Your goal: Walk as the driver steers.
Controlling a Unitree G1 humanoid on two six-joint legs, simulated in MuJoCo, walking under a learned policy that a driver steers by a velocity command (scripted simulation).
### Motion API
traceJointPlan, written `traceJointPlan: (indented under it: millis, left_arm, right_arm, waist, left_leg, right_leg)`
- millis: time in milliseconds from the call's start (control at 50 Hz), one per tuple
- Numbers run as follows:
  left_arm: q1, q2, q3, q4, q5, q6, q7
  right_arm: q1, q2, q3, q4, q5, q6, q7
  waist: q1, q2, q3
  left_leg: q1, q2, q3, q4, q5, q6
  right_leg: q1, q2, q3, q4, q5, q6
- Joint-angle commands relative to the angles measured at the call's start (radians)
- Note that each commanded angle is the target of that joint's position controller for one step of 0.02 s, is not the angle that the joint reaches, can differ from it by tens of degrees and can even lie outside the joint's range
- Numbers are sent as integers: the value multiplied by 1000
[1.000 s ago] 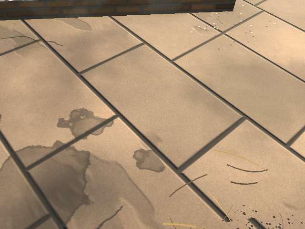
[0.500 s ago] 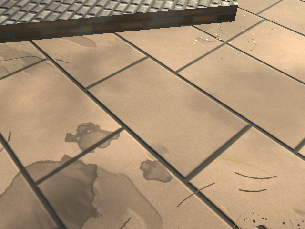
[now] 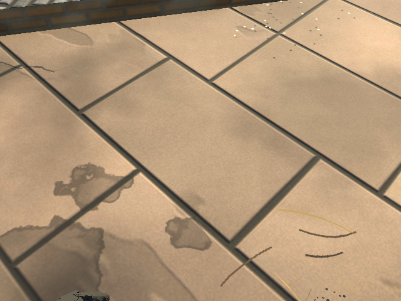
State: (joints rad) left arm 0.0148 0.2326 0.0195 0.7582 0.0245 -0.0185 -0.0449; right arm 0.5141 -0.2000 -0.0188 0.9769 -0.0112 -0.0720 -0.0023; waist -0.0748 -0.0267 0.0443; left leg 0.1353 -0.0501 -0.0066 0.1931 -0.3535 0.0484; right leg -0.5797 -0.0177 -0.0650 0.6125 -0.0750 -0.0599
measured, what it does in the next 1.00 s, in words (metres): goes down: right foot, then left foot 0.17 m lower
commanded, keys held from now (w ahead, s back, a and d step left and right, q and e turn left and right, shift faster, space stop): w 0.72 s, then w+q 0.28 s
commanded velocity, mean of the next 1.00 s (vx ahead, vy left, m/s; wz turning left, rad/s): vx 0.49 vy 0.00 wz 0.07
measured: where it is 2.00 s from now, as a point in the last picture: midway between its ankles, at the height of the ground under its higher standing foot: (172, 223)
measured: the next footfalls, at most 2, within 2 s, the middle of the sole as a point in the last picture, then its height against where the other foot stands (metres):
right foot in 0.06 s outside the picture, level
left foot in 0.78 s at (163, 265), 0.17 m lower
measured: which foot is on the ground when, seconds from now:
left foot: down 0.00-0.06, up 0.08-0.76, down 0.78-1.00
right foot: up 0.00-0.04, down 0.06-0.78, up 0.80-1.00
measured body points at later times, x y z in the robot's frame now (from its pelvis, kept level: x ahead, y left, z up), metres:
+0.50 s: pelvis +0.26 -0.03 +0.00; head +0.27 -0.04 +0.45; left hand +0.19 +0.23 -0.13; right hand +0.41 -0.29 -0.12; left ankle +0.45 +0.14 -0.68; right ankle +0.16 -0.09 -0.73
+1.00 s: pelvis +0.60 +0.04 -0.17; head +0.66 +0.04 +0.28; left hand +0.71 +0.29 -0.30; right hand +0.59 -0.21 -0.31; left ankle +0.61 +0.11 -0.90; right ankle +0.69 -0.10 -0.83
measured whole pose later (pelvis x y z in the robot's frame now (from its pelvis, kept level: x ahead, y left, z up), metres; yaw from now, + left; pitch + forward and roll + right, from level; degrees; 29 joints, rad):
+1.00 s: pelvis +0.60 +0.04 -0.17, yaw +5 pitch +1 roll +2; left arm 0.11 0.23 0.02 0.88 0.05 -0.06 -0.01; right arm 0.37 -0.19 -0.05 1.03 -0.02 -0.07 0.00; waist -0.02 -0.04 0.11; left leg -0.25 -0.13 0.02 0.45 -0.21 0.09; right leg -0.66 -0.09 0.03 1.07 -0.25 0.00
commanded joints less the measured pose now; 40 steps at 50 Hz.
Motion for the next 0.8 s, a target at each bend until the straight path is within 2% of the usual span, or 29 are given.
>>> traceJointPlan:
  millis: [20, 40, 60, 80, 100, 120, 160, 180, 200, 240, 300, 320, 340, 360, 380, 400, 420, 440, 480, 500, 560, 600, 660, 680, 720, 740, 760, 780, 800]
  left_arm:
    - [110, 108, 33, -20, 4, -16, 13]
    - [262, 128, 46, 27, 4, -24, 23]
    - [422, 182, 64, 66, 21, -34, 34]
    - [483, 267, 82, 66, 39, -38, 41]
    - [440, 217, 76, 61, -8, -27, 30]
    - [325, 175, 66, 49, -16, -25, 28]
    - [250, 107, 51, 47, -10, -42, 22]
    - [254, 92, 46, 60, -11, -50, 25]
    - [272, 84, 44, 74, -11, -59, 22]
    - [309, 103, 45, 97, -14, -70, 26]
    - [371, 137, 56, 127, -17, -63, 37]
    - [399, 154, 62, 137, 0, -69, 38]
    - [423, 144, 57, 146, -2, -72, 37]
    - [445, 129, 50, 171, -14, -89, 40]
    - [473, 131, 49, 183, -17, -97, 41]
    - [460, 147, 53, 187, -14, -105, 42]
    - [468, 141, 52, 205, -14, -110, 49]
    - [477, 132, 47, 209, -10, -106, 57]
    - [496, 128, 40, 218, -5, -100, 68]
    - [497, 125, 38, 217, -4, -100, 73]
    - [568, 120, 35, 227, 22, -103, 85]
    - [607, 123, 35, 243, 31, -91, 97]
    - [608, 96, 24, 241, 37, -88, 89]
    - [609, 89, 20, 246, 35, -87, 88]
    - [588, 96, 15, 250, 39, -70, 96]
    - [582, 120, 19, 261, 35, -68, 98]
    - [576, 129, 24, 274, 21, -59, 97]
    - [537, 138, 39, 281, -2, -53, 86]
    - [613, 75, 40, 275, -30, -56, 83]
  right_arm:
    - [-29, -181, -36, -28, -1, -6, -9]
    - [-41, -190, -38, -28, -3, 2, -14]
    - [-32, -178, -34, -40, -1, 8, -17]
    - [98, -45, -10, -60, 23, 13, -5]
    - [100, -140, -38, -28, 5, 12, -5]
    - [5, -176, -53, -53, 3, 8, -1]
    - [-88, -153, -51, -64, 3, 8, 2]
    - [-89, -137, -49, -65, -11, 24, 3]
    - [-86, -119, -50, -57, -19, 41, 7]
    - [-116, -119, -56, -61, -24, 70, 15]
    - [-202, -93, -51, -85, -37, 83, 34]
    - [-211, -100, -55, -81, -36, 84, 36]
    - [-240, -110, -60, -86, -32, 84, 38]
    - [-352, -135, -76, -132, -20, 74, 37]
    - [-398, -137, -79, -144, -22, 68, 38]
    - [-400, -137, -79, -147, -15, 64, 40]
    - [-435, -139, -80, -153, -26, 60, 40]
    - [-452, -138, -81, -156, -32, 59, 38]
    - [-475, -127, -78, -158, -34, 51, 44]
    - [-498, -119, -72, -163, -34, 47, 49]
    - [-596, -116, -66, -198, -42, 39, 59]
    - [-659, -114, -62, -235, -32, 37, 61]
    - [-688, -85, -44, -251, -15, 22, 63]
    - [-676, -73, -37, -248, -17, 17, 67]
    - [-537, -82, -42, -190, -18, 7, 55]
    - [-390, -107, -51, -138, -25, 8, 39]
    - [-192, -136, -64, -62, -40, 10, 27]
    - [-18, -192, -91, 0, -41, 21, 26]
    - [60, -289, -103, 34, -52, 17, 39]
  waist:
    - [118, 147, -9]
    - [184, 114, -85]
    - [241, 48, -173]
    - [171, -188, -330]
    - [175, -151, -340]
    - [128, -88, -160]
    - [90, -30, -37]
    - [68, -39, -18]
    - [54, -23, -18]
    - [44, -16, 3]
    - [55, -9, 18]
    - [69, -6, 5]
    - [73, 3, 13]
    - [83, -3, 62]
    - [101, -19, 71]
    - [93, -14, 91]
    - [98, -29, 98]
    - [110, -14, 62]
    - [117, -16, 45]
    - [121, -23, 48]
    - [174, -12, 91]
    - [196, -21, 119]
    - [225, 12, 129]
    - [235, 12, 127]
    - [181, 50, 98]
    - [124, 50, 22]
    - [33, 73, -59]
    - [-73, 135, -160]
    - [-13, 307, -215]
  left_leg:
    - [-140, 232, -38, 162, 1002, 90]
    - [-151, 211, -19, 336, 1015, 73]
    - [-286, 171, 9, 601, 775, 53]
    - [-591, 14, 47, 1018, 42, 11]
    - [-693, -36, -57, 1158, -148, 26]
    - [-743, 31, -82, 1162, -47, 33]
    - [-668, 97, -85, 1047, 35, 34]
    - [-622, 115, -85, 986, 37, 26]
    - [-590, 124, -91, 934, 35, 18]
    - [-617, 116, -73, 876, 57, 5]
    - [-712, 144, -30, 794, 171, -24]
    - [-744, 145, -23, 834, 263, -19]
    - [-795, 154, -28, 836, 301, -19]
    - [-914, 158, -78, 749, 333, -21]
    - [-964, 157, -77, 711, 359, -23]
    - [-945, 153, -61, 629, 408, -29]
    - [-938, 148, -59, 585, 486, -32]
    - [-917, 136, -42, 565, 529, -36]
    - [-894, 129, -36, 524, 611, -26]
    - [-881, 126, -20, 508, 650, -20]
    - [-967, 128, -16, 469, 675, -5]
    - [-1030, 139, -14, 442, 694, 8]
    - [-869, 131, 25, 288, 787, 20]
    - [-778, 120, 43, 237, 813, 19]
    - [-599, 134, 31, 115, 852, 23]
    - [-468, 114, 60, 90, 871, 32]
    - [-253, 102, 81, 44, 904, 41]
    - [40, 149, 54, 65, 929, 61]
    - [364, 291, -29, 455, 1481, 107]
  right_leg:
    - [294, 76, -25, -4, -66, -50]
    - [450, 95, -20, -67, -75, -71]
    - [661, -30, 116, -120, -137, -108]
    - [935, -337, 584, -174, -275, -228]
    - [855, -359, 803, -309, -273, -275]
    - [703, -324, 624, -324, -237, -259]
    - [483, -257, 421, -378, -16, -227]
    - [419, -226, 361, -401, 22, -205]
    - [394, -213, 329, -421, 13, -194]
    - [402, -197, 299, -455, 82, -195]
    - [429, -180, 241, -490, 92, -199]
    - [455, -182, 233, -466, 88, -207]
    - [473, -181, 238, -463, 75, -204]
    - [537, -170, 250, -478, -23, -173]
    - [583, -176, 264, -482, -50, -168]
    - [551, -152, 235, -500, -78, -171]
    - [550, -151, 223, -469, -56, -164]
    - [568, -137, 206, -429, -32, -160]
    - [561, -131, 189, -346, -2, -159]
    - [546, -127, 186, -324, -7, -155]
    - [592, -142, 222, -216, -49, -164]
    - [640, -158, 236, -146, -43, -162]
    - [581, -118, 199, -51, -55, -133]
    - [552, -94, 186, -21, -50, -120]
    - [563, -63, 166, 153, 41, -109]
    - [590, -46, 156, 322, 161, -112]
    - [545, -28, 121, 575, 203, -109]
    - [365, 54, 44, 931, -66, -76]
    - [-32, 149, 20, 1369, -827, -30]
Keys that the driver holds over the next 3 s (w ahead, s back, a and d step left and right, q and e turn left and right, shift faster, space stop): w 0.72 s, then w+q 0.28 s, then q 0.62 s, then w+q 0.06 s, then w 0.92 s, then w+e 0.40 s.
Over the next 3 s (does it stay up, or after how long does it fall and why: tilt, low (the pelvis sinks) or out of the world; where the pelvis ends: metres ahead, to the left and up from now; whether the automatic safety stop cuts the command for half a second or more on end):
stays up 1.24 0.36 -0.16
